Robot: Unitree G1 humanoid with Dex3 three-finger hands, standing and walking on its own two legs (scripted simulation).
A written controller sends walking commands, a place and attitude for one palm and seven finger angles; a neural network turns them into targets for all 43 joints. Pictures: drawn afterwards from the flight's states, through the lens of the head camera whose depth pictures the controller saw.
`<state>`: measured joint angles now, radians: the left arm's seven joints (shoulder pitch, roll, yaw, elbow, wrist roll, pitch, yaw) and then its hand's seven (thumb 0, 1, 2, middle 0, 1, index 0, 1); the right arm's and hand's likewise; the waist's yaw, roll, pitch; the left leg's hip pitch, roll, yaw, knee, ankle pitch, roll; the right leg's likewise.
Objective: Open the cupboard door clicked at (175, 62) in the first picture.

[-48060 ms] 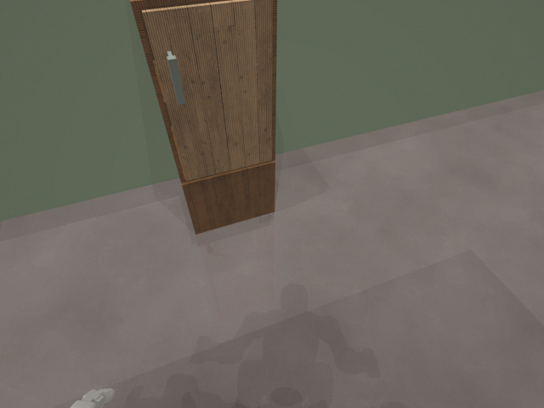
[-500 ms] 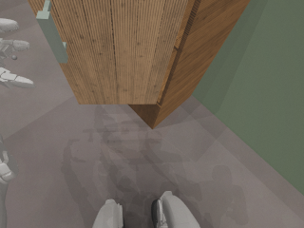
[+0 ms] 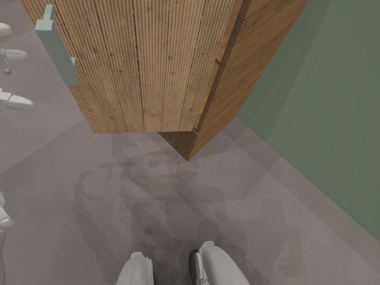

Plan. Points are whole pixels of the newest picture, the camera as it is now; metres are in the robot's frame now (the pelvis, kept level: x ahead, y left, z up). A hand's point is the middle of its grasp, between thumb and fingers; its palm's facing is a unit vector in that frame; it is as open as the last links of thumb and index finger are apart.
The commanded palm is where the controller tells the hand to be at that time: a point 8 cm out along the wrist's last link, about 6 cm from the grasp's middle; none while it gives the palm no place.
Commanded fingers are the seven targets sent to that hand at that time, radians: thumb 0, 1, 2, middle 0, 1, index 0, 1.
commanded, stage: move the hooked fingers beside the handle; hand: left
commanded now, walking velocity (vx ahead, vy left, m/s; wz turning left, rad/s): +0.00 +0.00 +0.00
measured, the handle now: (61, 48) +0.56 +0.21 +0.08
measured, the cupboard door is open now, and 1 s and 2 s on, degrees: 50 50 50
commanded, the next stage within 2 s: slide the fingers in behind the handle in 0.56 s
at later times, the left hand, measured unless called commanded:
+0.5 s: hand (16, 70) +0.50 +0.27 +0.09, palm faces +0.02 -1.00 -0.01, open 14.0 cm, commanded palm +0.48 +0.32 +0.08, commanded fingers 0.00 -0.50 0.30 -0.30 -1.20 -0.30 -1.20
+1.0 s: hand (25, 70) +0.50 +0.26 +0.08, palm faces +0.00 -1.00 +0.00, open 14.0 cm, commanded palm +0.48 +0.30 +0.08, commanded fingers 0.00 -0.50 0.30 -0.30 -1.20 -0.30 -1.20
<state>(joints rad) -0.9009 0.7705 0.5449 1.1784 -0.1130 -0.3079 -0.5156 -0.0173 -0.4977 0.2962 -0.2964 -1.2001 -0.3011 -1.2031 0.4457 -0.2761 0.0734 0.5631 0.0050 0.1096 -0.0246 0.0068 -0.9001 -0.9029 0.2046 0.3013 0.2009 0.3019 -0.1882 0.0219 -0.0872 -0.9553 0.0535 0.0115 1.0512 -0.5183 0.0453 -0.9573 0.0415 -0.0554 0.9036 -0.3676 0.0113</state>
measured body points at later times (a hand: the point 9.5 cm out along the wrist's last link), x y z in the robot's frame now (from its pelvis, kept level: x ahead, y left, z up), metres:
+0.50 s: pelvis -0.01 -0.01 +0.00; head +0.14 +0.03 +0.42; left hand +0.49 +0.33 +0.09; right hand +0.00 -0.28 -0.10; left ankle -0.02 +0.08 -0.67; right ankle +0.03 -0.14 -0.67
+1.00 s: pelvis -0.01 +0.00 +0.00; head +0.14 +0.04 +0.42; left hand +0.49 +0.31 +0.08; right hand -0.01 -0.27 -0.10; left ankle -0.02 +0.08 -0.67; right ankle +0.03 -0.14 -0.67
